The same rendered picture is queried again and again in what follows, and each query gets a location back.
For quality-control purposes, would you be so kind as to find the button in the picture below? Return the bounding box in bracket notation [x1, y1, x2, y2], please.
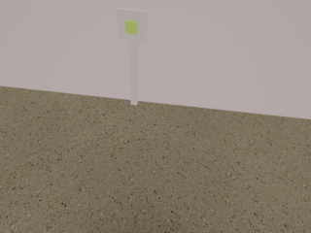
[125, 19, 138, 35]

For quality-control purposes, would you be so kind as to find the panel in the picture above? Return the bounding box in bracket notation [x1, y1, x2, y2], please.
[117, 7, 148, 106]

